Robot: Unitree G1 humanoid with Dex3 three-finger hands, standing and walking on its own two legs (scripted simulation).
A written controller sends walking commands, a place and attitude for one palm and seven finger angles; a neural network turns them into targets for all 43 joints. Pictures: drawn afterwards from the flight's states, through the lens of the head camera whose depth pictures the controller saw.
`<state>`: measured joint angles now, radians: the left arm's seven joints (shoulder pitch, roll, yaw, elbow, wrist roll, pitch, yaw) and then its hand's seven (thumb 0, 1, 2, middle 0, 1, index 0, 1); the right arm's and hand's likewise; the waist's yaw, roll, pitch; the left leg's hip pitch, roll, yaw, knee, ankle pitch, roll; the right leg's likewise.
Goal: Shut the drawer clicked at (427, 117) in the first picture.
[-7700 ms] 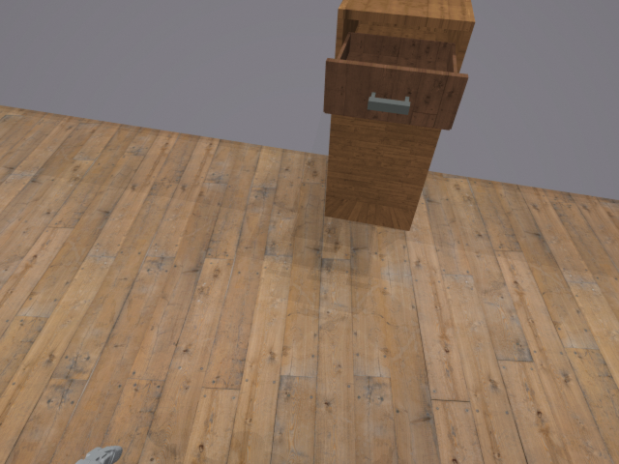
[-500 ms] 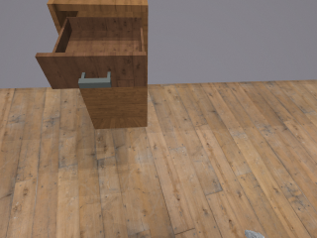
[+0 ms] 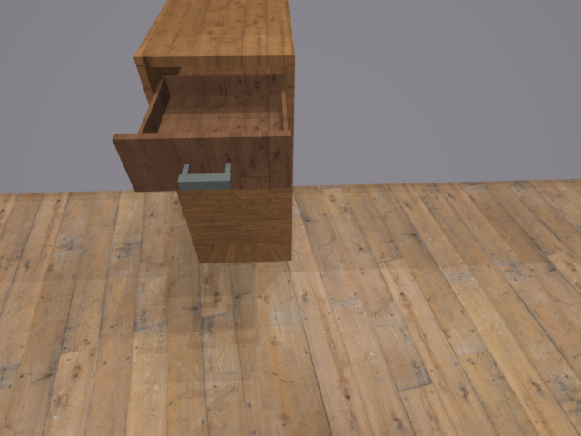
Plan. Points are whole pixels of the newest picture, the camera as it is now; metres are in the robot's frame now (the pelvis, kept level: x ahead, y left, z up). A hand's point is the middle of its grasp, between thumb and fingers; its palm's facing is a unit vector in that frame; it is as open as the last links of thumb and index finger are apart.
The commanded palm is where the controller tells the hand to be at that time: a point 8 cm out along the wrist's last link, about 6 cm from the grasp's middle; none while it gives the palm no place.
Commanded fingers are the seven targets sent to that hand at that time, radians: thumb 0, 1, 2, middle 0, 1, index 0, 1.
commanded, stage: take the last steps up to it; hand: left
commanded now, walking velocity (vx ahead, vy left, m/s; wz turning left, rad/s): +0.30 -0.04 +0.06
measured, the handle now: (206, 175) +0.60 +0.19 +0.00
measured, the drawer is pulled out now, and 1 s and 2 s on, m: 0.30 0.30 0.30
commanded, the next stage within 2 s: come to a stop and stand still in 0.84 s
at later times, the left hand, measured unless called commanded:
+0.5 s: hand out of the picture -0.03 +0.11 -0.16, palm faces +0.20 -0.97 -0.16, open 7.4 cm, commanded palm none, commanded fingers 0.00 0.90 0.90 -0.20 -0.30 -0.20 -0.30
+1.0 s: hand (195, 307) +0.38 +0.20 -0.16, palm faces +0.05 -0.98 -0.19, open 7.4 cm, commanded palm none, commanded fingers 0.00 0.90 0.90 -0.20 -0.30 -0.20 -0.30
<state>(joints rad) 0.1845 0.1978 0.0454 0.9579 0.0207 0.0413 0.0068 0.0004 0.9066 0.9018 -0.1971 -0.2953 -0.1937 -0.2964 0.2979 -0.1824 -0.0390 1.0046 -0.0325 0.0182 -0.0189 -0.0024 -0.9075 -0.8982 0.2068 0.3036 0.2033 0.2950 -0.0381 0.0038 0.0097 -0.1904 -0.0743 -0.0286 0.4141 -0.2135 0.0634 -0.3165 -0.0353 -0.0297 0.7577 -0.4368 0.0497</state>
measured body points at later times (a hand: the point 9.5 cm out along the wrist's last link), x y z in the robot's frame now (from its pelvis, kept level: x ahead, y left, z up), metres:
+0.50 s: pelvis +0.12 -0.01 -0.01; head +0.15 -0.02 +0.44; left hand -0.04 +0.16 -0.14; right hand +0.21 -0.23 -0.17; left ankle +0.21 +0.13 -0.70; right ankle -0.02 -0.11 -0.74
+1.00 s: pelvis +0.28 +0.01 +0.00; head +0.29 +0.02 +0.45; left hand +0.38 +0.25 -0.14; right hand +0.28 -0.21 -0.15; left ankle +0.23 +0.11 -0.74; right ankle +0.38 -0.12 -0.70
